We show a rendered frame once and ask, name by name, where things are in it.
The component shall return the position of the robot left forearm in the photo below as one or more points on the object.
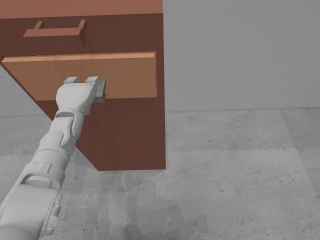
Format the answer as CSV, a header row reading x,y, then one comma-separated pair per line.
x,y
48,165

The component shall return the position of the handle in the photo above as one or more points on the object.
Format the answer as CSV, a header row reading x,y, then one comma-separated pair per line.
x,y
100,93
55,37

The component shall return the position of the robot left upper arm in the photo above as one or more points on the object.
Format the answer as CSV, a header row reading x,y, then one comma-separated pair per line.
x,y
31,213

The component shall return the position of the cabinet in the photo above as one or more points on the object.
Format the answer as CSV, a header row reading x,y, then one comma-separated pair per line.
x,y
119,134

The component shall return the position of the drawer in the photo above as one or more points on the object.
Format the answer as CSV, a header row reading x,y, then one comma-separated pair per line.
x,y
127,74

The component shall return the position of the robot left hand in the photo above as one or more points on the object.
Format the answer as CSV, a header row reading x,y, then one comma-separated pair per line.
x,y
77,96

